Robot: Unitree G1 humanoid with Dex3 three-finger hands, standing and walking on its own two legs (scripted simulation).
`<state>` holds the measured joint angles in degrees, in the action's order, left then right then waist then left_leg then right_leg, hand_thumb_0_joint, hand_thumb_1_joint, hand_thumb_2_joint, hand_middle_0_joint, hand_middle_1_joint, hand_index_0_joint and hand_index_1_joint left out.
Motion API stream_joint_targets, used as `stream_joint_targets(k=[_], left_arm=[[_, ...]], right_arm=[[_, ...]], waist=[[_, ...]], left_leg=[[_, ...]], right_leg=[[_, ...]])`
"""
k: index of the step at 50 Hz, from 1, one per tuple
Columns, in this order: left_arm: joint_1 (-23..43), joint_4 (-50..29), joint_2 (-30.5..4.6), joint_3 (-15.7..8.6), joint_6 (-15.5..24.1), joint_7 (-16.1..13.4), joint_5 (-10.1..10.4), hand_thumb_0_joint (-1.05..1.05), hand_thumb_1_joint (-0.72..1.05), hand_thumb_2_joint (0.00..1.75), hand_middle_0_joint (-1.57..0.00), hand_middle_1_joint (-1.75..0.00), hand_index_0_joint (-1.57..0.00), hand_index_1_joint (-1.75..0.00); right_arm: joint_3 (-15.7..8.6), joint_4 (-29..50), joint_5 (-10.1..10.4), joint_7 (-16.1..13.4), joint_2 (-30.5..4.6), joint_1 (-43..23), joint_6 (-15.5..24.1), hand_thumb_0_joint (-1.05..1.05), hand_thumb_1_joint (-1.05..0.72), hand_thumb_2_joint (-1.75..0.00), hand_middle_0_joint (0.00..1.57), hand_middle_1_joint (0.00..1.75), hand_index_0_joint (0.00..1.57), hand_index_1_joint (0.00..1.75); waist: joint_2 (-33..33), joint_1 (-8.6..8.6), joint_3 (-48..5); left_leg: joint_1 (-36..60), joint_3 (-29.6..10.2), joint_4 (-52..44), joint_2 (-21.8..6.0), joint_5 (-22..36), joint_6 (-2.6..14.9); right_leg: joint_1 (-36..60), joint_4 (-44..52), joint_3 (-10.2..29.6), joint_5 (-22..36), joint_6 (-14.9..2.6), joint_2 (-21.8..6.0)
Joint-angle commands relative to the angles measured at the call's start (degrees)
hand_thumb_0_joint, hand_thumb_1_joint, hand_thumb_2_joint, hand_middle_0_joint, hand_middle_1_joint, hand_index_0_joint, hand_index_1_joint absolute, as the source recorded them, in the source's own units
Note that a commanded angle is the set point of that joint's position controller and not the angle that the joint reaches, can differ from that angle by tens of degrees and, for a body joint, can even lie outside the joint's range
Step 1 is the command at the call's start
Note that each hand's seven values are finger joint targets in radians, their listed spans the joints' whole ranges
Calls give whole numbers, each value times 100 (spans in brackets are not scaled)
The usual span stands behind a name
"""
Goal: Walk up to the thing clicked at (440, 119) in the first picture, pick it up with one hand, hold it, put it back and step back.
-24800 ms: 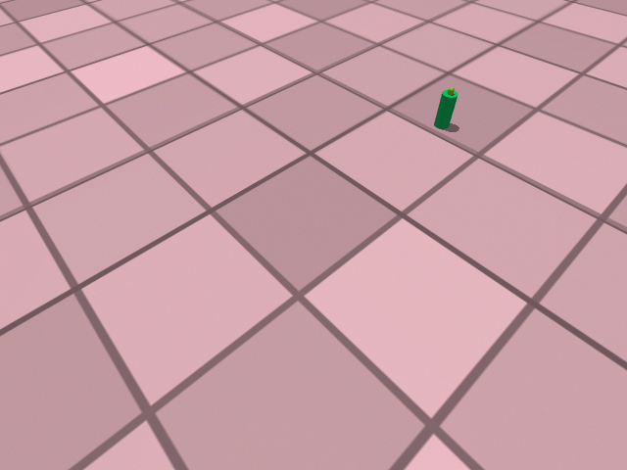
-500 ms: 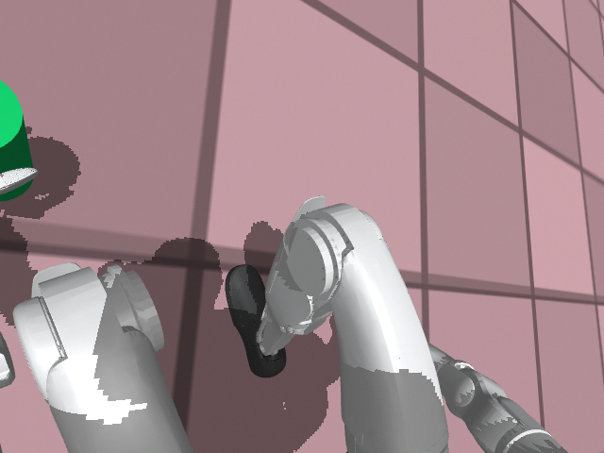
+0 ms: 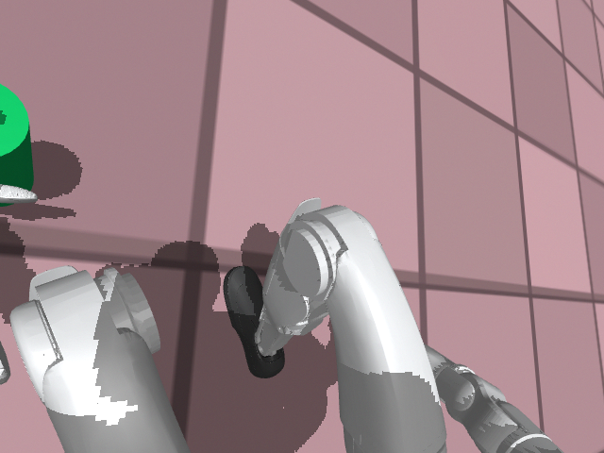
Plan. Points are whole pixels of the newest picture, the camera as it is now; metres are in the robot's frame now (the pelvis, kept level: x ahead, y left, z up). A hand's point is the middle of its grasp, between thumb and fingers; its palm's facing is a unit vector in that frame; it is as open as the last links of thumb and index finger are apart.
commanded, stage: withdraw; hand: left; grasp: from the side
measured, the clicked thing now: out of the picture +0.47 +0.22 -0.20
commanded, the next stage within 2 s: rise in 0.18 s
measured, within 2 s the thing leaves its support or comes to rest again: neither
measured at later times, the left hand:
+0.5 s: hand out of the picture +0.46 +0.32 -0.10, palm faces +0.13 -0.96 -0.26, open 17.4 cm
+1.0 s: hand out of the picture +0.34 +0.30 +0.08, palm faces +0.20 -0.89 -0.42, open 16.8 cm
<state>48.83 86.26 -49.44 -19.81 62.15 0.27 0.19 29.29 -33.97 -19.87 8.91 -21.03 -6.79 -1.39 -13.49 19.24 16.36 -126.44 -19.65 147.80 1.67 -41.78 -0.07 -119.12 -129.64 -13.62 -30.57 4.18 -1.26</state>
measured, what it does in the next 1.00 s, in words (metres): rises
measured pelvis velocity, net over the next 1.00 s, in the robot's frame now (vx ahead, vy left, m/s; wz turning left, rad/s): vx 0.04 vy -0.02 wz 0.20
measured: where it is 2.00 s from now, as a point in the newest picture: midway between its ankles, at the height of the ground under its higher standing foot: (194, 389)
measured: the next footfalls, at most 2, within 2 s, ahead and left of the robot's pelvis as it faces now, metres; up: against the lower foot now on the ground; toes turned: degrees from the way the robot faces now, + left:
none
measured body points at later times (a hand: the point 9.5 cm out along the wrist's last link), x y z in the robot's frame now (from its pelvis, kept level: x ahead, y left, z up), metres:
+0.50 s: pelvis +0.00 +0.00 +0.02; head +0.22 +0.15 +0.39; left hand +0.45 +0.37 -0.08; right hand +0.13 -0.25 -0.05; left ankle +0.08 +0.11 -0.28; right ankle +0.16 -0.13 -0.28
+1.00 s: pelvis +0.04 -0.02 +0.19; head +0.21 +0.05 +0.59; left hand +0.32 +0.35 +0.11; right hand +0.24 -0.24 +0.07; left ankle +0.07 +0.11 -0.28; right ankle +0.16 -0.13 -0.28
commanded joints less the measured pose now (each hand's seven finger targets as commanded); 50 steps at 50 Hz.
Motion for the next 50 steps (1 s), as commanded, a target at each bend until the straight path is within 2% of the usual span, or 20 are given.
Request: stream_joint_targets(k=[1,4,6,10,15,16,17,18,22,27,31,33,38,39,40,41,44,45,47,50], left_arm=[[1515,-1744,-1245,-614,218,75,66,0,-50,12,-12,-5,-10,-7],[1482,-2358,-1402,-814,-74,190,22,0,-49,6,-11,-1,-8,-2],[1312,-2561,-1229,-822,-351,328,71,0,-49,6,-12,-2,-10,-4],[1036,-2257,-259,-118,-956,758,127,0,-49,9,-15,-7,-14,-8],[1493,-2210,-27,73,-1308,1087,345,0,-51,8,-6,0,-5,-2],[1043,-1531,-612,-12,-1727,858,-575,0,-59,9,-9,-5,-7,-6],[1479,-1855,-381,62,-1881,806,-535,0,-60,10,-9,-5,-7,-7],[1852,-2226,-496,55,-1942,770,-589,0,-60,10,-9,-5,-7,-7],[1920,-2771,-1568,-693,-2567,549,-974,0,-61,11,-11,-6,-9,-9],[1403,-3128,-1293,-759,-3305,411,-1101,0,-45,13,-8,-9,-8,-9],[391,-3429,-98,-257,-3928,409,-994,0,-49,10,-7,-8,-7,-8],[186,-3932,134,-70,-4241,357,-935,0,-48,10,-7,-8,-7,-8],[-655,-5552,393,113,-4854,145,-714,0,-46,12,-7,-8,-7,-8],[-1223,-5601,529,87,-5001,103,-675,0,-50,9,-7,-7,-7,-7],[-1104,-6104,523,136,-5090,46,-638,0,-46,11,-7,-8,-7,-8],[-1339,-6259,428,3,-5188,-33,-615,0,-44,13,-8,-9,-8,-9],[-1586,-6738,541,57,-5400,-220,-522,0,-41,15,-9,-10,-9,-10],[-2090,-6497,757,140,-5518,-271,-507,0,-44,13,-9,-9,-8,-9],[-2021,-6777,913,237,-5612,-359,-461,0,-41,15,-9,-10,-9,-10],[-2721,-6810,1185,332,-5785,-469,-393,0,-43,14,-8,-9,-8,-9]], right_arm=[[-791,-83,51,-150,-2075,690,-179,0,-90,-90,20,30,20,30],[-1003,-12,154,-187,-2068,801,-290,0,-91,-90,20,30,20,30],[-1148,20,265,-217,-1980,913,-341,0,-91,-90,20,30,20,30],[-1380,-16,513,-269,-1861,1213,-358,0,-89,-90,20,30,20,30],[-1529,-15,739,-278,-1835,1354,-323,0,-87,-91,20,30,20,30],[-1788,-158,881,-286,-1580,1526,-422,0,-95,-93,20,30,20,30],[-1799,-79,910,-276,-1582,1611,-470,0,-95,-93,20,30,20,30],[-1860,-46,958,-271,-1595,1663,-526,0,-95,-93,20,30,20,30],[-2119,89,1142,-307,-1440,1887,-748,0,-101,-94,20,30,20,30],[-2444,234,1374,-444,-1204,2074,-876,0,-90,-90,20,30,20,30],[-2865,267,1584,-489,-1055,2353,-896,0,-90,-90,20,30,20,30],[-3013,348,1710,-523,-998,2406,-889,0,-89,-90,20,30,20,30],[-3245,631,2010,-689,-779,2287,-886,0,-89,-90,20,30,20,30],[-3310,654,2066,-737,-771,2279,-873,0,-90,-90,20,30,20,30],[-3297,734,2097,-775,-696,2193,-851,0,-90,-90,20,30,20,30],[-3334,759,2125,-830,-669,2196,-825,0,-90,-90,20,30,20,30],[-3301,856,2181,-1005,-473,2046,-734,0,-90,-90,20,30,20,30],[-3293,926,2194,-1066,-393,1957,-670,0,-89,-90,20,30,20,30],[-3289,947,2200,-1162,-324,1929,-578,0,-89,-90,20,30,20,30],[-3301,967,2203,-1280,-252,1904,-421,0,-89,-90,20,30,20,30]], waist=[[3882,417,-4061],[4351,264,-4386],[4221,170,-4534],[3751,332,-3957],[2941,393,-3756],[3302,-126,-4134],[3373,58,-4247],[3527,23,-4383],[3954,-483,-5424],[3918,-745,-5716],[3479,-884,-6011],[3245,-935,-6117],[2572,-1206,-6273],[2472,-1262,-6183],[2462,-1273,-6127],[2310,-1331,-6173],[2110,-1334,-6018],[2093,-1394,-5898],[2127,-1352,-5848],[2155,-1494,-5814]], left_leg=[[2893,541,-2122,-352,1498,-206],[3242,541,-2331,-395,1643,-270],[3041,660,-2369,-375,1566,-228],[2452,702,-2495,-339,944,-125],[1934,688,-2418,-262,438,23],[2418,863,-2712,-256,582,-44],[2537,809,-2772,-301,670,-73],[2613,828,-2844,-293,568,-78],[2972,1085,-3054,-255,847,-59],[3089,1308,-3313,-218,1127,-51],[3315,1400,-3660,-184,1196,-27],[3331,1415,-3936,-173,1005,21],[3586,1435,-4687,-179,487,126],[3802,1366,-4837,-195,538,113],[3837,1379,-4984,-208,385,134],[3962,1414,-5078,-212,402,148],[4101,1585,-5383,-213,446,184],[4234,1693,-5488,-212,556,185],[4538,1706,-5775,-227,625,176],[5124,1813,-6105,-215,1116,142]], right_leg=[[2117,618,-376,1171,-432,295],[1886,540,-301,1130,-485,239],[1966,598,-210,1095,-500,242],[1442,721,-179,732,-520,211],[1234,845,-141,391,-492,183],[1037,922,-19,258,-538,150],[930,882,-30,297,-546,141],[865,890,15,230,-555,130],[1214,885,292,296,-589,103],[1167,1038,535,410,-623,80],[1179,1411,654,371,-646,42],[1413,1688,725,266,-650,25],[2293,2541,881,-79,-608,33],[2310,2642,901,-34,-602,12],[2472,2796,930,-140,-596,21],[2726,2981,981,-137,-583,18],[3408,3489,1110,-160,-544,20],[3637,3702,1168,-111,-543,28],[3933,3984,1199,-65,-542,21],[4487,4400,1242,317,-551,22]])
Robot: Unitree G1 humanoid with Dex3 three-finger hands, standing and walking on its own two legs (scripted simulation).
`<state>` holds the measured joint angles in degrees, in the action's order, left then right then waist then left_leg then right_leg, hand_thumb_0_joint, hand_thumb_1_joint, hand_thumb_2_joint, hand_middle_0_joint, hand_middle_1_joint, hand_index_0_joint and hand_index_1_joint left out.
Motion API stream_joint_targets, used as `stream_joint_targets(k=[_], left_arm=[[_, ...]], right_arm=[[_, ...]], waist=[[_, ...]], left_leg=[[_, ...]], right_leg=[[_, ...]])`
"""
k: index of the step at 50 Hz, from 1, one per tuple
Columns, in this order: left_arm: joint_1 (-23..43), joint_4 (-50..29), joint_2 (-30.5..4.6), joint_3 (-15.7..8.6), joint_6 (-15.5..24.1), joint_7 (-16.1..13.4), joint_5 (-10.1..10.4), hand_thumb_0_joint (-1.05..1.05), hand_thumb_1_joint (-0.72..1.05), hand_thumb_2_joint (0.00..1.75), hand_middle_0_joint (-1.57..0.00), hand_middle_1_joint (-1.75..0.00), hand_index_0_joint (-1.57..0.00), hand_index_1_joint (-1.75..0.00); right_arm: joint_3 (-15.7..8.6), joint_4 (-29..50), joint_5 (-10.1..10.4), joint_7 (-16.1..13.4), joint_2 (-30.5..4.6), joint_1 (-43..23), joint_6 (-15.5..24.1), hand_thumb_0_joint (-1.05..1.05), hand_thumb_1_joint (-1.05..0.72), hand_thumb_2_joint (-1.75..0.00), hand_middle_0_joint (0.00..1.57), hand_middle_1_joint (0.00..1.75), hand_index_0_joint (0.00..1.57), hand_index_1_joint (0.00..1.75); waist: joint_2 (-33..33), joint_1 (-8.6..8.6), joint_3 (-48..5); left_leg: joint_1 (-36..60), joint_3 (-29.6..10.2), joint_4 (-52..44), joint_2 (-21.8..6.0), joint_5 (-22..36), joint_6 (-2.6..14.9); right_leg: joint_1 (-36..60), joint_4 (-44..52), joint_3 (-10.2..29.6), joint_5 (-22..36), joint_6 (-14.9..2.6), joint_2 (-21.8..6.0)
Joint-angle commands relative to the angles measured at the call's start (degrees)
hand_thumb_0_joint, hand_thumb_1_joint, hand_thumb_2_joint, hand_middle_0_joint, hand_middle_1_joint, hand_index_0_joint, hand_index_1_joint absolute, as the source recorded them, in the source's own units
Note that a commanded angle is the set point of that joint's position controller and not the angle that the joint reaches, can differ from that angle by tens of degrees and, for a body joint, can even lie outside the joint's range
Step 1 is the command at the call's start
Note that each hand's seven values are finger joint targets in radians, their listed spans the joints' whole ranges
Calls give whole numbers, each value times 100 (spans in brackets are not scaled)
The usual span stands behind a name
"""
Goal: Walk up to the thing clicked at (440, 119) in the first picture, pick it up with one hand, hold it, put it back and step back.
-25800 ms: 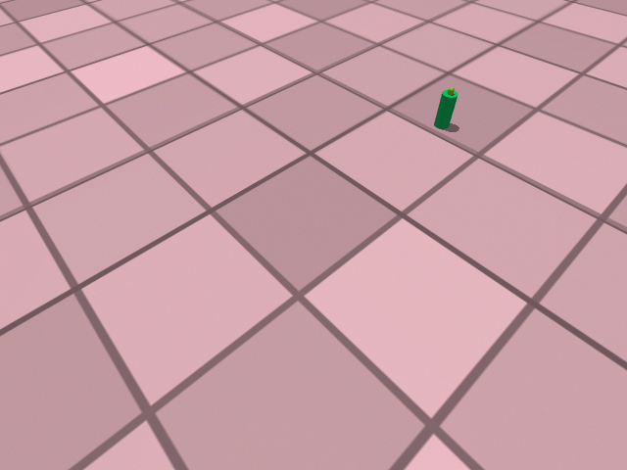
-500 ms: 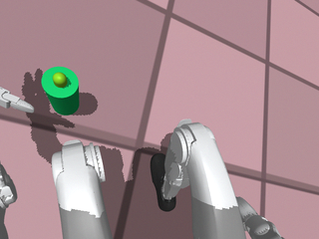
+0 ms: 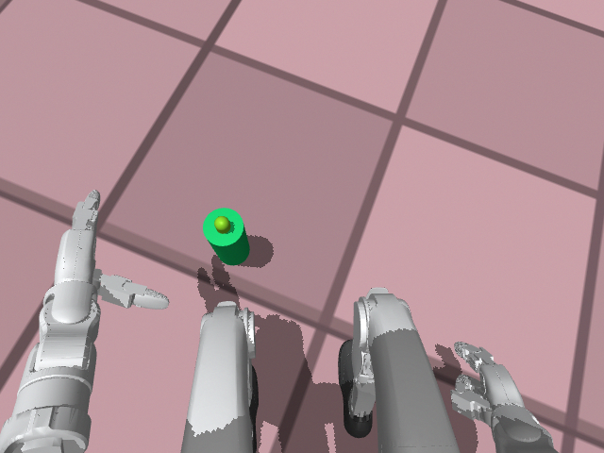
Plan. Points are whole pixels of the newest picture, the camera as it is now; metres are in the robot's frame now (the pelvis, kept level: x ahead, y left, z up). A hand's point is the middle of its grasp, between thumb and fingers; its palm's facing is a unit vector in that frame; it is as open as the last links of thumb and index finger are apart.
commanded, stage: home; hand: left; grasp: from the side
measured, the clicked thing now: (228, 237) +0.47 +0.15 -0.38
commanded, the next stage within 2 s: none
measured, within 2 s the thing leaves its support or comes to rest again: neither
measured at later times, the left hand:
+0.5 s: hand (87, 311) +0.27 +0.20 +0.09, palm faces +0.10 -0.94 -0.33, open 17.0 cm
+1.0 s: hand (49, 364) +0.23 +0.18 +0.17, palm faces +0.15 -0.94 -0.29, open 17.4 cm
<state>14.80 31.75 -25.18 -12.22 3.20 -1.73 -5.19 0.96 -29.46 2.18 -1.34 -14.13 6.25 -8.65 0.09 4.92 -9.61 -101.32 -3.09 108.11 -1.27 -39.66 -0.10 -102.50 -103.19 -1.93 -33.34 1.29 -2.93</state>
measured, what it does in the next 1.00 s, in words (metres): rises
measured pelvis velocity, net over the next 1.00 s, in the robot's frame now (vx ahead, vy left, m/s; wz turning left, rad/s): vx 0.08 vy -0.01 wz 0.05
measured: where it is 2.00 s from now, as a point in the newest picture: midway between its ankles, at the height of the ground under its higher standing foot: (300, 417)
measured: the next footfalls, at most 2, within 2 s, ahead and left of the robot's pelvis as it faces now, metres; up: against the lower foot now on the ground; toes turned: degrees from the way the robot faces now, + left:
none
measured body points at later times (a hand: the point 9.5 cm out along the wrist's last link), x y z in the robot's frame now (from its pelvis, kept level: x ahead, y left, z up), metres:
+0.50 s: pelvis +0.06 +0.00 +0.18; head +0.13 +0.01 +0.63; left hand +0.26 +0.25 +0.12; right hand +0.21 -0.25 +0.09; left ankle +0.06 +0.12 -0.46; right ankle +0.10 -0.14 -0.46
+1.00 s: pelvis +0.08 -0.01 +0.22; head +0.10 +0.00 +0.67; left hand +0.22 +0.23 +0.19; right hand +0.26 -0.24 +0.16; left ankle +0.06 +0.12 -0.46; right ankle +0.10 -0.14 -0.46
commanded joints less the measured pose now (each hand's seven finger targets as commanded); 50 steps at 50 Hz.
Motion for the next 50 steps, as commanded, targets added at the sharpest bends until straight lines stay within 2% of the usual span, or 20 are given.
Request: stream_joint_targets(k=[1,3,5,7,8,9,10,12,15,17,20,23,26,28,31,32,37,39,46,50], left_arm=[[592,-1346,-1032,-271,58,-290,185,0,-46,11,-7,-8,-7,-8],[-11,-904,-556,-1,-103,-330,236,0,-47,11,-7,-8,-7,-8],[264,-1572,-811,-158,-143,-408,289,0,-46,12,-8,-8,-8,-9],[-689,-948,-303,128,-340,-421,319,0,-47,11,-8,-9,-8,-9],[-75,-1764,-453,126,-308,-454,375,0,-45,13,-9,-9,-9,-9],[-657,-1259,-355,81,-388,-496,369,0,-47,12,-8,-9,-8,-9],[-1031,-1026,-72,300,-486,-499,398,0,-46,12,-8,-9,-8,-9],[-585,-1834,-282,220,-529,-576,433,0,-47,11,-8,-9,-8,-9],[-1439,-1752,-21,432,-717,-671,473,0,-47,11,-8,-9,-8,-9],[-1529,-2067,104,552,-813,-724,513,0,-50,9,-7,-8,-7,-8],[-2002,-2602,123,615,-969,-791,536,0,-50,9,-7,-7,-6,-7],[-2747,-2728,487,858,-1170,-833,584,0,-47,10,-6,-7,-6,-7],[-2955,-3512,292,785,-1283,-894,598,0,-52,7,-5,-6,-5,-6],[-3628,-3521,657,1047,-1411,-876,624,0,-51,8,-5,-6,-5,-6],[-3727,-4047,605,1012,-1483,-872,619,0,-51,8,-5,-6,-5,-6],[-4061,-3826,790,1114,-1534,-842,613,0,-53,7,-5,-6,-5,-6],[-3844,-4471,587,960,-1541,-806,596,0,-55,6,-5,-5,-5,-5],[-3929,-4247,770,1078,-1553,-765,576,0,-57,5,-5,-5,-5,-5],[-3809,-4578,688,980,-1523,-737,554,0,-54,6,-5,-6,-5,-6],[-4294,-3943,882,1044,-1603,-719,553,0,-57,5,-5,-5,-5,-5]], right_arm=[[-450,490,6,-287,-897,616,359,0,-89,-90,20,30,20,30],[-422,468,13,-338,-821,585,476,0,-89,-90,20,30,20,30],[-469,467,19,-385,-840,646,559,0,-89,-90,20,30,20,30],[-404,478,32,-398,-763,602,637,0,-90,-90,20,30,20,30],[-443,539,35,-418,-805,601,671,0,-90,-90,20,30,20,30],[-412,481,35,-436,-751,643,699,0,-90,-90,20,30,20,30],[-370,510,42,-441,-722,575,741,0,-90,-90,20,30,20,30],[-384,534,37,-477,-730,692,816,0,-90,-90,20,30,20,30],[-329,614,40,-534,-655,631,914,0,-90,-90,20,30,20,30],[-303,632,50,-590,-595,626,992,0,-90,-90,20,30,20,30],[-286,724,54,-669,-596,690,1062,0,-90,-90,20,30,20,30],[-240,854,47,-733,-508,679,1134,0,-90,-90,20,30,20,30],[-234,909,50,-821,-465,730,1185,0,-90,-90,20,30,20,30],[-186,989,27,-864,-396,680,1249,0,-90,-90,20,30,20,30],[-210,1059,13,-905,-434,670,1344,0,-90,-90,20,30,20,30],[-206,1075,-6,-919,-417,656,1373,0,-90,-90,20,30,20,30],[-223,1104,-43,-944,-429,648,1532,0,-90,-90,20,30,20,30],[-226,1096,-73,-953,-428,655,1605,0,-90,-90,20,30,20,30],[-247,1016,-128,-951,-440,655,1758,0,-90,-90,20,30,20,30],[-207,977,-126,-936,-401,615,1784,0,-90,-90,20,30,20,30]], waist=[[666,8,-3091],[506,48,-2773],[453,-73,-2879],[333,-76,-2480],[486,-119,-2646],[397,-151,-2474],[270,-103,-2183],[482,-166,-2398],[493,-225,-1967],[354,-202,-1686],[487,-282,-1604],[490,-298,-1217],[407,-317,-1089],[295,-324,-705],[252,-322,-497],[181,-303,-389],[226,-311,-54],[47,-209,54],[337,-304,-383],[103,-322,-143]], left_leg=[[2736,159,-2231,82,1015,154],[2889,214,-2426,95,1286,163],[3195,233,-2686,98,1414,171],[3491,190,-3001,81,1631,144],[3745,187,-3174,77,1614,130],[3924,180,-3317,73,1748,114],[3997,145,-3508,58,1732,112],[4481,156,-3756,34,2036,91],[4920,167,-4246,47,2045,60],[5079,181,-4541,54,1865,73],[5654,170,-4973,44,2115,37],[6002,145,-5373,31,2280,4],[6253,214,-5611,66,2355,34],[6300,194,-5817,57,2210,29],[6478,159,-6019,33,2249,21],[6505,172,-6054,36,2326,18],[6607,210,-6266,63,2062,20],[6633,207,-6284,60,2002,33],[6940,266,-6167,118,2587,0],[6810,291,-6140,140,2629,18]], right_leg=[[3008,1929,76,719,-253,186],[3408,2268,106,1011,-240,180],[3925,2578,131,1134,-224,175],[4130,2838,97,1309,-240,189],[4300,2974,82,1268,-246,186],[4457,3108,78,1383,-240,197],[4491,3260,26,1358,-240,212],[4888,3463,37,1633,-253,212],[5288,3925,4,1607,-242,230],[5586,4282,23,1498,-213,227],[6045,4597,-12,1692,-221,247],[6357,4924,-97,1825,-211,293],[6795,5253,-108,1914,-200,314],[6838,5428,-171,1759,-195,336],[6956,5578,-226,1761,-201,367],[6967,5615,-252,1800,-201,384],[7059,5839,-265,1556,-183,376],[7043,5891,-270,1517,-166,384],[7389,5844,-210,2073,-183,334],[7444,5921,-214,2151,-148,325]])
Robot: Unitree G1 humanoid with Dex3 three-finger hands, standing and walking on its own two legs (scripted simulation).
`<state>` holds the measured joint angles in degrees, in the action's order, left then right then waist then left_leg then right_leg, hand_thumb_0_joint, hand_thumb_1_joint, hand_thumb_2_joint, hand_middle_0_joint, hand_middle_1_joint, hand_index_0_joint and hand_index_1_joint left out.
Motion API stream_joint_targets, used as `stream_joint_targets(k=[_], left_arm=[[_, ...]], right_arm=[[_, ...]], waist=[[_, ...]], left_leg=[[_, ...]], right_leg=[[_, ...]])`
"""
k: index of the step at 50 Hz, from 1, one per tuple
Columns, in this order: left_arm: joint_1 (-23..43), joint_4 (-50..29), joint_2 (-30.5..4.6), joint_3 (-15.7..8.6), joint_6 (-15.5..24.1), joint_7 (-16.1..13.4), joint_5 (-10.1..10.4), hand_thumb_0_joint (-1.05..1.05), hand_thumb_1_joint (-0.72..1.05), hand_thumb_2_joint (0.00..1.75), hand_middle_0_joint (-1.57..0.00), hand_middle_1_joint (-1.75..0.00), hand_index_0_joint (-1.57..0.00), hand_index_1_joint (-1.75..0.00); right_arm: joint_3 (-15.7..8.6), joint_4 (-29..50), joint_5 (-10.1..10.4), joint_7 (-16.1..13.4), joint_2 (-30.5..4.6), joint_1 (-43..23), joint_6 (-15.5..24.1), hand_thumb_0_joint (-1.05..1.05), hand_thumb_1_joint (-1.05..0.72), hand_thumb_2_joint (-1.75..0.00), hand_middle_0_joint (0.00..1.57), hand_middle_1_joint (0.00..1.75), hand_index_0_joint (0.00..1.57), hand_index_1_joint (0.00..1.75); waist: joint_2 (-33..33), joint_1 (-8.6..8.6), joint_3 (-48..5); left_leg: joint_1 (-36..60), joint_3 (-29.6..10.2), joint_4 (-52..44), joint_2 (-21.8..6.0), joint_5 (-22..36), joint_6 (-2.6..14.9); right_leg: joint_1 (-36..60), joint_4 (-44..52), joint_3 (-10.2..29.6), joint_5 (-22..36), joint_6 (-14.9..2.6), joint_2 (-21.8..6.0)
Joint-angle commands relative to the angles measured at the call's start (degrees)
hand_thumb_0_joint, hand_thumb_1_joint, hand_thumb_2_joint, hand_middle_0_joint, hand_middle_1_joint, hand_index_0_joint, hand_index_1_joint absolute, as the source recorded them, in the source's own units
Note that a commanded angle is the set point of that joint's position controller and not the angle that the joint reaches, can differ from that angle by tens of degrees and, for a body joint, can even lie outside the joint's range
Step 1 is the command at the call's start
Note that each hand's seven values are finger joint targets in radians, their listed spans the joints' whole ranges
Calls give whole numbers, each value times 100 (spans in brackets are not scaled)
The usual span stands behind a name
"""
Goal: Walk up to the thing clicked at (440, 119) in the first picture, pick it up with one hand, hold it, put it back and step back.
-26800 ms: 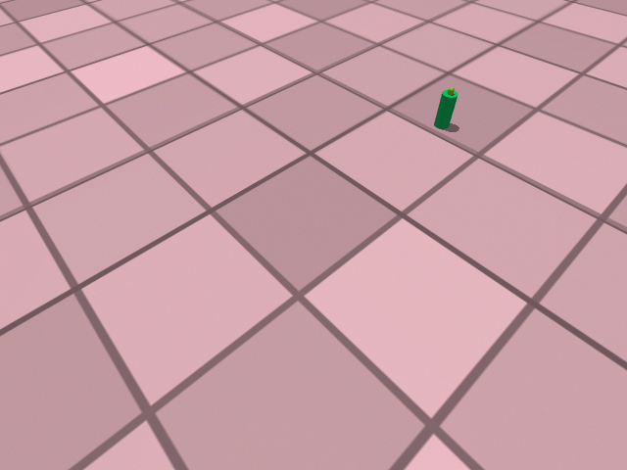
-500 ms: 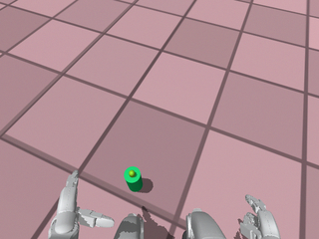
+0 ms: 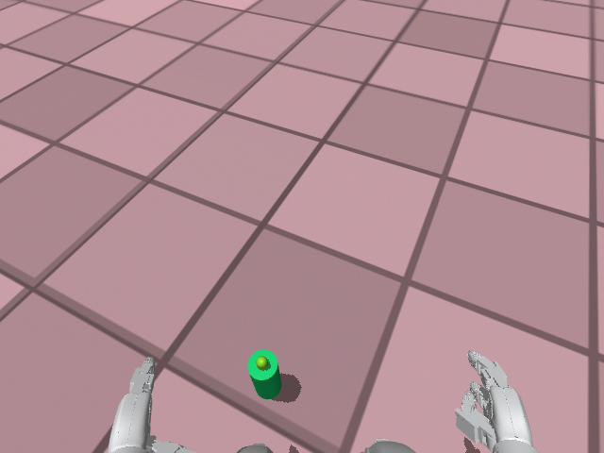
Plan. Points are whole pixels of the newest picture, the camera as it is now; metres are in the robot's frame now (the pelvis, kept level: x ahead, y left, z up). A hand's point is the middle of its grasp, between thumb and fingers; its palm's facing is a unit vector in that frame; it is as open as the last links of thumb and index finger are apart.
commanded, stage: home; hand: left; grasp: from the side
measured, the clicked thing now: (265, 373) +0.40 +0.14 -0.61
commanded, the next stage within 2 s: stand in 1.34 s
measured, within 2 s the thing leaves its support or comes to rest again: neither
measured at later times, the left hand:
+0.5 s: hand (186, 429) +0.16 +0.18 -0.06, palm faces +0.09 -0.95 -0.29, open 17.5 cm
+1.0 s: hand (185, 428) +0.17 +0.18 -0.06, palm faces +0.10 -0.95 -0.29, open 17.5 cm
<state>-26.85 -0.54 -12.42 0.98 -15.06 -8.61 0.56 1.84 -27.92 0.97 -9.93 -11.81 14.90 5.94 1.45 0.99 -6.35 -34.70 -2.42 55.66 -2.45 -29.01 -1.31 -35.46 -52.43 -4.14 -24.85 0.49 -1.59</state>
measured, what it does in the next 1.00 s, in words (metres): stands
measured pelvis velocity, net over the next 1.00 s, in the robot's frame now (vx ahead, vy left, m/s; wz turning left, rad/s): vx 0.00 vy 0.00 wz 0.00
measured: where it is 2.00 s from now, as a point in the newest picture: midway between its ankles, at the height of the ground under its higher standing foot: outside the picture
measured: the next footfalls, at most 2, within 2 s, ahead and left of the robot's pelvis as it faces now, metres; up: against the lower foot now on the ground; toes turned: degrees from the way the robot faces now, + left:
none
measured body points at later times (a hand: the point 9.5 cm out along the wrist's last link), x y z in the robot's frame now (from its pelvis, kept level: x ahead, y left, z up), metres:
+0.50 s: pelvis +0.00 +0.00 +0.00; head +0.02 +0.00 +0.45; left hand +0.16 +0.23 -0.04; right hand +0.15 -0.24 -0.07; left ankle -0.01 +0.13 -0.69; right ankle +0.02 -0.13 -0.69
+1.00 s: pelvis +0.00 +0.00 +0.00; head +0.02 +0.00 +0.45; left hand +0.16 +0.23 -0.04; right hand +0.16 -0.24 -0.07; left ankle -0.01 +0.13 -0.69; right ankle +0.02 -0.13 -0.69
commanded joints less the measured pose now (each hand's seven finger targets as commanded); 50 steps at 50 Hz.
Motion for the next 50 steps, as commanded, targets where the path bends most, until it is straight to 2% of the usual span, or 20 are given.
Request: stream_joint_targets(k=[1,5,8,11,14,16,19,23,24,25,28,30,32,33,38,40,42,45,49,50], left_arm=[[155,-1177,-575,-377,263,-42,-15,0,-56,5,-5,-5,-5,-5],[245,-999,-579,-380,247,-31,-15,0,-57,4,-5,-5,-5,-5],[265,-1122,-637,-432,264,-32,-13,0,-54,6,-5,-6,-5,-6],[72,-858,-453,-302,238,-10,-19,0,-55,6,-5,-6,-5,-6],[306,-1098,-627,-410,275,-25,-37,0,-56,5,-5,-5,-5,-5],[-6,-582,-340,-250,221,6,-21,0,-56,5,-5,-5,-5,-5],[389,-1046,-623,-429,263,-20,-37,0,-59,3,-5,-5,-5,-5],[149,-829,-456,-328,231,1,-24,0,-57,4,-5,-5,-5,-5],[329,-1022,-599,-405,244,-10,-25,0,-54,6,-5,-6,-5,-6],[141,-630,-414,-310,210,9,-30,0,-56,5,-5,-5,-5,-5],[210,-861,-524,-409,241,6,-38,0,-55,5,-5,-6,-5,-6],[299,-954,-556,-376,235,12,-31,0,-55,5,-5,-6,-5,-6],[72,-661,-331,-256,215,29,-35,0,-56,5,-5,-6,-5,-5],[505,-1204,-619,-445,264,3,-24,0,-57,5,-5,-5,-5,-5],[45,-717,-395,-301,227,32,-35,0,-58,4,-5,-5,-5,-5],[166,-806,-399,-279,221,38,-26,0,-56,5,-5,-5,-5,-5],[454,-1142,-611,-452,263,12,-32,0,-56,5,-5,-6,-5,-6],[135,-802,-408,-291,222,35,-28,0,-57,5,-5,-5,-5,-5],[341,-1059,-615,-458,254,10,-44,0,-56,5,-5,-6,-5,-5],[247,-944,-515,-375,246,23,-47,0,-57,5,-5,-5,-5,-5]], right_arm=[[-319,818,-14,-88,-644,-248,314,0,-90,-90,20,30,20,30],[-296,769,-13,-85,-645,-266,339,0,-90,-90,20,30,20,30],[-302,784,-17,-86,-639,-264,355,0,-90,-90,20,30,20,30],[-308,778,-22,-81,-648,-293,370,0,-90,-90,20,30,20,30],[-338,776,-21,-94,-678,-288,382,0,-90,-90,20,30,20,30],[-297,750,-18,-71,-632,-301,406,0,-90,-90,20,30,20,30],[-324,755,-15,-92,-670,-291,406,0,-90,-90,20,30,20,30],[-297,698,-28,-105,-621,-290,439,0,-90,-90,20,30,20,30],[-298,719,-17,-111,-629,-297,437,0,-90,-90,20,30,20,30],[-287,718,-17,-103,-632,-324,447,0,-90,-90,20,30,20,30],[-307,665,-37,-117,-627,-278,453,0,-90,-90,20,30,20,30],[-290,680,-24,-104,-627,-306,460,0,-90,-90,20,30,20,30],[-296,696,-36,-98,-611,-335,468,0,-90,-90,20,30,20,30],[-315,699,-25,-98,-637,-331,468,0,-90,-90,20,30,20,30],[-291,665,-32,-109,-602,-298,484,0,-90,-90,20,30,20,30],[-295,692,-30,-100,-633,-329,486,0,-90,-90,20,30,20,30],[-317,681,-33,-109,-645,-297,476,0,-90,-90,20,30,20,30],[-298,657,-37,-110,-629,-293,481,0,-90,-90,20,30,20,30],[-316,646,-45,-125,-631,-304,478,0,-90,-90,20,30,20,30],[-313,640,-47,-127,-622,-269,488,0,-90,-90,20,30,20,30]], waist=[[135,47,-719],[153,69,-383],[139,37,-590],[92,61,-522],[24,58,-638],[-114,79,-388],[214,35,-556],[-102,56,-492],[16,37,-497],[-94,89,-330],[-24,54,-608],[113,39,-363],[28,62,-340],[154,19,-489],[-46,47,-435],[39,54,-450],[86,36,-561],[34,60,-506],[-38,22,-571],[-48,58,-528]], left_leg=[[258,228,-906,254,1610,131],[153,212,-987,262,1328,138],[199,212,-956,263,1403,146],[192,186,-1006,243,1390,135],[249,199,-1006,242,1349,151],[120,186,-1020,241,1247,160],[237,169,-1098,229,1236,122],[233,207,-1027,236,1301,161],[226,238,-1019,257,1266,164],[155,232,-1039,259,1148,168],[280,211,-1021,240,1344,151],[188,224,-1070,258,1200,143],[182,198,-1101,231,1146,133],[226,210,-1104,248,1089,135],[213,212,-1045,243,1256,147],[223,195,-1050,241,1316,135],[251,205,-1038,248,1300,138],[276,199,-1007,233,1525,131],[268,214,-977,247,1448,156],[290,226,-976,239,1454,153]], right_leg=[[785,837,21,1347,-84,198],[657,922,12,1071,-83,187],[776,922,24,1153,-75,184],[741,885,-12,1124,-88,212],[758,927,10,1075,-85,207],[724,943,-5,993,-76,210],[706,902,-14,951,-101,220],[741,960,8,1042,-69,204],[727,1003,34,1028,-64,182],[653,1017,29,912,-55,187],[797,950,13,1079,-69,202],[665,964,16,952,-80,189],[653,948,-21,886,-81,224],[703,989,4,835,-85,199],[722,946,-6,993,-71,203],[709,913,-5,1049,-80,205],[757,929,8,1044,-76,196],[765,878,-1,1240,-85,202],[812,946,12,1186,-62,183],[780,925,25,1198,-60,187]])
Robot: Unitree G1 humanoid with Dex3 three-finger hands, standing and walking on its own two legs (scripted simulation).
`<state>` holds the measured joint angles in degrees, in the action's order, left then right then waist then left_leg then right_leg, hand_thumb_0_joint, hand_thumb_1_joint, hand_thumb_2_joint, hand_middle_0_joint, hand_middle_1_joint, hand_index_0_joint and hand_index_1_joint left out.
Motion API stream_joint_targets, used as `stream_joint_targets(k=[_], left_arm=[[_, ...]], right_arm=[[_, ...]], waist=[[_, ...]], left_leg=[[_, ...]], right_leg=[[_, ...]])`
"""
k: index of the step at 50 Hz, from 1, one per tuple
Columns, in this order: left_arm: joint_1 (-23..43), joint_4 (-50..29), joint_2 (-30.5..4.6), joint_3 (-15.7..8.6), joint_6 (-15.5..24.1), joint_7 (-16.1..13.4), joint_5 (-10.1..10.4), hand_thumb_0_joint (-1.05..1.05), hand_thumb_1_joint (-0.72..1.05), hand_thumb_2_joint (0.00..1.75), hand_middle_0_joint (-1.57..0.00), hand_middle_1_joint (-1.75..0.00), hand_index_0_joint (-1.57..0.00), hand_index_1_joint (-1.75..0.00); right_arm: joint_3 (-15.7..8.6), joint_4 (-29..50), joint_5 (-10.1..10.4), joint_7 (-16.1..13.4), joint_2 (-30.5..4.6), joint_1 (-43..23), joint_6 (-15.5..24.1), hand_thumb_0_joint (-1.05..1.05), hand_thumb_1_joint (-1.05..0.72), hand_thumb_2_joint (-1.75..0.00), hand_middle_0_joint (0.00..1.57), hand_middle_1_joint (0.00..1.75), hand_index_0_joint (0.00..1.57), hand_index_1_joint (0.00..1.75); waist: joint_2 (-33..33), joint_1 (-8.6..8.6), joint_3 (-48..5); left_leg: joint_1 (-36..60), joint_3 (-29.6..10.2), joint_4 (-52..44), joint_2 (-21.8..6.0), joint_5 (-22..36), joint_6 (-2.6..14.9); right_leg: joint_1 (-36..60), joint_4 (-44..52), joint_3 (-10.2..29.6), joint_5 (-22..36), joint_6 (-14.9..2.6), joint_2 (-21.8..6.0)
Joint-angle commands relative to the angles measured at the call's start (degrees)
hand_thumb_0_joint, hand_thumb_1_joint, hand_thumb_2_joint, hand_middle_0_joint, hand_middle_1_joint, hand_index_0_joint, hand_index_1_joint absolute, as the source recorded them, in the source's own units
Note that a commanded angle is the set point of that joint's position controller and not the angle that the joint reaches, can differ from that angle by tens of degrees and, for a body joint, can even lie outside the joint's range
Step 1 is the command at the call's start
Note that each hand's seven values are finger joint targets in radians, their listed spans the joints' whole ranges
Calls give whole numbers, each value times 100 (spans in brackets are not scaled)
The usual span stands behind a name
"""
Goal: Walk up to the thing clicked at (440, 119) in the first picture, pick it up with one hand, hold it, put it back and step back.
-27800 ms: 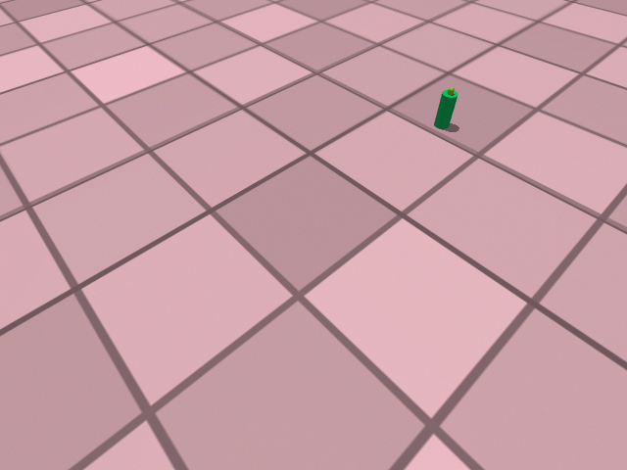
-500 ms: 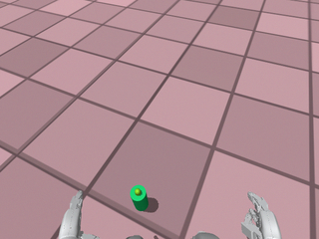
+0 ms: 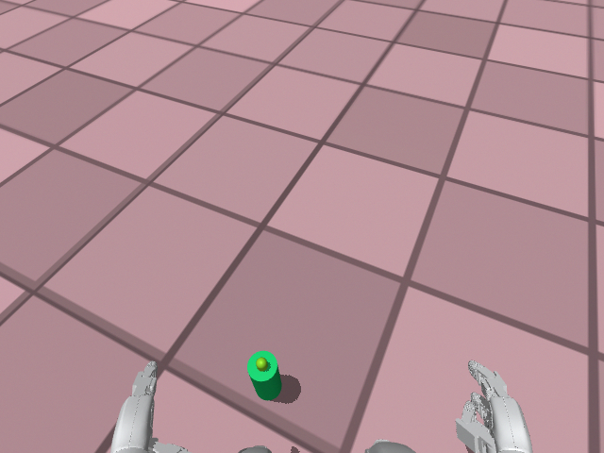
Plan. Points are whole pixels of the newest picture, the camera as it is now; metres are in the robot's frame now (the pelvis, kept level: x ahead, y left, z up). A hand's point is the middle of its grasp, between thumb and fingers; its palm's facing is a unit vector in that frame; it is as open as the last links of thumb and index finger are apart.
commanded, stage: home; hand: left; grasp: from the side
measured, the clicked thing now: (265, 374) +0.40 +0.14 -0.61
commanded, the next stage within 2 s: stand in 0.34 s
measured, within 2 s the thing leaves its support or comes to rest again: neither
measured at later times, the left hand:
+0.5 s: hand (180, 429) +0.16 +0.19 -0.06, palm faces +0.10 -0.95 -0.29, open 17.4 cm
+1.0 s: hand out of the picture +0.14 +0.22 -0.10, palm faces -0.01 -0.94 -0.33, open 8.0 cm
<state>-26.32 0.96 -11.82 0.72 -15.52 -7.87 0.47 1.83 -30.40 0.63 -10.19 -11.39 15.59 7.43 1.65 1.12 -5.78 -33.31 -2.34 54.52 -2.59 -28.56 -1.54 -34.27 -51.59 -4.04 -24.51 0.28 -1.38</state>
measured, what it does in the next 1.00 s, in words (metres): stands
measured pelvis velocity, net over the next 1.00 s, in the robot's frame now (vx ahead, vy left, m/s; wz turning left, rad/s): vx -0.01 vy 0.00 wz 0.01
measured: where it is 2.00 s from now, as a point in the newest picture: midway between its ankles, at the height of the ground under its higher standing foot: outside the picture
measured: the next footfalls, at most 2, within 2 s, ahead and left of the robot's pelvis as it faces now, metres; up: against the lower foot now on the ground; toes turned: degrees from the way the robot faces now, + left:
none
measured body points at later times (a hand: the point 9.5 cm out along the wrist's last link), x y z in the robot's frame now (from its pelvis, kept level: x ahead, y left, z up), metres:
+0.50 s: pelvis +0.00 +0.00 +0.00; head +0.02 +0.01 +0.45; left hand +0.16 +0.23 -0.04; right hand +0.16 -0.23 -0.07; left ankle -0.01 +0.13 -0.69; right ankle +0.02 -0.13 -0.69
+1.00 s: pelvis -0.01 +0.00 +0.01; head +0.02 +0.01 +0.46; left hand +0.14 +0.27 -0.08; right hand +0.13 -0.26 -0.09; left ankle -0.01 +0.13 -0.69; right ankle +0.02 -0.12 -0.69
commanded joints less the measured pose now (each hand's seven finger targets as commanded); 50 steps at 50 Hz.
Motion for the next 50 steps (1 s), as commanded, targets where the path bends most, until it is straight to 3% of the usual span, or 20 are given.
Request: stream_joint_targets(k=[1,2,6,7,12,14,16,22,23,25,29,32,34,36,39,40,41,42,46,50], left_arm=[[79,-1009,-515,-301,275,-37,-21,0,-56,5,-5,-5,-5,-5],[-97,-807,-375,-239,250,-20,-23,0,-58,4,-5,-5,-5,-5],[300,-1221,-661,-420,302,-56,-30,0,-57,4,-5,-5,-5,-5],[41,-871,-477,-296,269,-32,-31,0,-55,6,-5,-6,-5,-6],[317,-1268,-651,-422,302,-51,-23,0,-55,5,-5,-6,-5,-6],[64,-873,-472,-280,265,-32,-29,0,-57,4,-5,-5,-5,-5],[348,-1218,-568,-345,298,-47,-20,0,-55,6,-5,-6,-5,-6],[299,-1273,-640,-363,305,-62,-31,0,-56,5,-5,-6,-5,-5],[-100,-764,-391,-257,257,-35,-40,0,-48,13,-13,-14,-13,-13],[335,-1305,-602,-370,320,-57,-20,0,-32,29,-20,-30,-20,-29],[6,-892,-412,-253,296,-29,-35,0,0,61,-20,-30,-20,-30],[187,-1156,-580,-353,312,-33,-43,0,24,85,-20,-30,-20,-30],[237,-1352,-645,-392,329,-39,-32,0,40,90,-20,-30,-20,-30],[-55,-921,-407,-246,284,-17,-29,0,56,90,-20,-30,-20,-30],[325,-1382,-674,-426,333,-52,-38,0,80,90,-20,-30,-20,-30],[62,-1129,-577,-374,315,-47,-50,0,88,90,-20,-30,-20,-30],[1190,882,-1206,-575,987,233,-588,0,90,90,-20,-30,-20,-30],[959,1411,-1284,-613,1242,392,-624,0,90,90,-20,-30,-20,-30],[1229,2353,-1395,-523,1597,623,-384,0,90,90,-20,-30,-20,-30],[1509,3243,-1420,-506,1662,625,-341,0,90,90,-20,-30,-20,-30]], right_arm=[[-295,902,-10,-93,-644,-369,334,0,-90,-90,20,30,20,30],[-306,914,-21,-91,-658,-352,332,0,-90,-90,20,30,20,30],[-316,917,-7,-85,-679,-379,337,0,-90,-90,20,30,20,30],[-310,931,-19,-77,-662,-392,326,0,-90,-90,20,30,20,30],[-311,947,-7,-89,-661,-379,340,0,-90,-90,20,30,20,30],[-303,937,-12,-89,-675,-369,344,0,-90,-90,20,30,20,30],[-304,958,-9,-92,-669,-382,355,0,-90,-90,20,30,20,30],[-314,897,-14,-103,-678,-342,356,0,-90,-90,20,30,20,30],[-300,908,-19,-97,-645,-357,363,0,-90,-90,20,30,20,30],[-327,920,-19,-87,-683,-366,361,0,-90,-90,20,30,20,30],[-300,906,-23,-78,-646,-357,383,0,-90,-90,20,30,20,30],[-312,927,-19,-78,-677,-361,375,0,-90,-90,20,30,20,30],[-315,917,-25,-76,-681,-347,378,0,-90,-90,20,30,20,30],[-296,942,-19,-75,-651,-369,375,0,-90,-90,20,30,20,30],[-324,924,-22,-90,-679,-334,375,0,-90,-90,20,30,20,30],[-322,915,-30,-100,-668,-321,378,0,-90,-90,20,30,20,30],[-550,-230,-687,241,-1553,-584,-57,0,-90,-90,20,30,20,30],[-585,-508,-744,427,-1500,-477,-218,0,-90,-90,20,30,20,30],[-604,-752,-421,769,-1409,-533,-340,0,-90,-90,20,30,20,30],[-667,-1095,-400,876,-1469,-744,-412,0,-90,-90,20,30,20,30]], waist=[[61,3,-529],[-58,51,-524],[98,-25,-518],[8,4,-527],[201,-23,-644],[-47,18,-447],[20,25,-467],[131,5,-575],[-139,19,-425],[142,-19,-593],[-102,14,-363],[80,-5,-559],[79,-7,-621],[-68,29,-509],[80,0,-645],[-86,7,-628],[-464,-191,198],[-527,-242,-148],[-157,-216,-136],[17,-283,118]], left_leg=[[91,229,-873,271,1369,166],[124,225,-861,256,1444,163],[86,169,-972,235,1290,142],[82,159,-960,241,1295,149],[134,206,-938,254,1314,148],[65,185,-957,245,1234,164],[67,205,-954,255,1118,168],[137,187,-924,247,1384,144],[72,185,-921,234,1370,157],[132,166,-970,231,1346,136],[6,188,-950,244,1114,166],[95,180,-964,242,1174,155],[115,172,-934,240,1282,155],[73,174,-902,234,1354,163],[122,188,-903,240,1322,160],[104,198,-869,247,1358,169],[209,-157,-1101,58,2135,321],[471,-3,-1023,0,2326,464],[976,-155,-1441,70,1824,507],[978,-478,-2111,-75,1208,523]], right_leg=[[627,853,12,1131,-46,158],[632,843,-2,1190,-46,179],[613,801,-42,1000,-75,191],[632,818,-45,996,-68,195],[670,827,-5,1050,-69,170],[597,843,-35,973,-58,187],[569,883,-6,875,-58,169],[626,803,-23,1094,-72,178],[603,824,-46,1078,-60,198],[609,788,-41,1053,-83,196],[544,849,-39,851,-54,189],[589,825,-23,886,-70,191],[657,796,-26,1001,-71,180],[607,794,-36,1062,-62,185],[647,809,-21,1046,-65,180],[654,822,-19,1086,-51,179],[1307,939,423,1264,-385,-303],[1483,937,665,1740,-535,-435],[1464,1206,796,1477,-490,-481],[1609,1428,515,862,-333,-357]])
